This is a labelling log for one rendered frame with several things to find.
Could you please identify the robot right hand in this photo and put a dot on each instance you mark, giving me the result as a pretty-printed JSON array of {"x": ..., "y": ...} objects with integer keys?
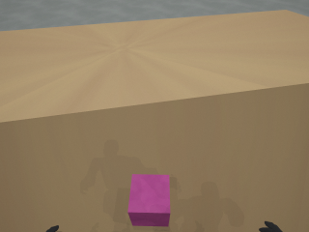
[{"x": 271, "y": 227}]

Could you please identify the carton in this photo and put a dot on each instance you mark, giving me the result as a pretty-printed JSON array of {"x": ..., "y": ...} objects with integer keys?
[{"x": 149, "y": 200}]

